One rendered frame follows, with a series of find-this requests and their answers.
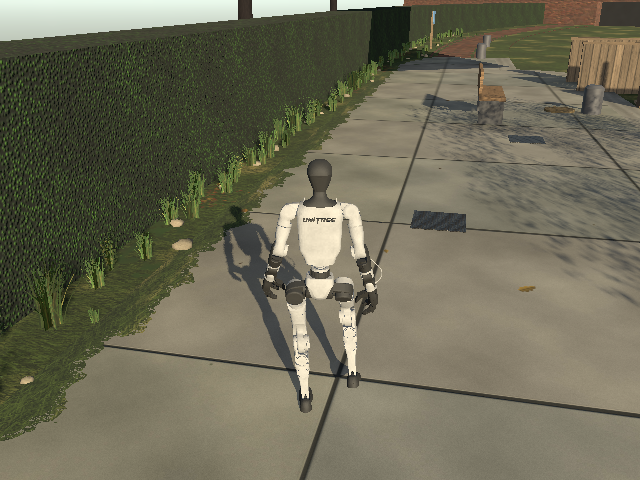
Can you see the right robot forearm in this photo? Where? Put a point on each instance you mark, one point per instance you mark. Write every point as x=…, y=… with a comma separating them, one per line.
x=366, y=271

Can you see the left robot forearm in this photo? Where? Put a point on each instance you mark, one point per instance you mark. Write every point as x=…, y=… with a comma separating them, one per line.
x=272, y=266

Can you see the right robot hand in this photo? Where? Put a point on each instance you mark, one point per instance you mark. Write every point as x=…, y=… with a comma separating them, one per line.
x=372, y=298

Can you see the left robot hand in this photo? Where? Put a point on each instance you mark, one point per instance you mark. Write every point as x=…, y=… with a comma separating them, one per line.
x=275, y=285

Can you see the robot right upper arm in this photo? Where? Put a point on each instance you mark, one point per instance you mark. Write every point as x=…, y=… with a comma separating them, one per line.
x=352, y=213

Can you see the robot head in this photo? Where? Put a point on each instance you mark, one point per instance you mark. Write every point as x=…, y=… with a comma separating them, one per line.
x=319, y=172

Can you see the robot left upper arm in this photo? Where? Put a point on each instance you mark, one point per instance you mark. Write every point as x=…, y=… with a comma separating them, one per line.
x=288, y=212

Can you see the humanoid robot torso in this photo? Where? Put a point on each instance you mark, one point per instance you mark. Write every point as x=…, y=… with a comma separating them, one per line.
x=319, y=235

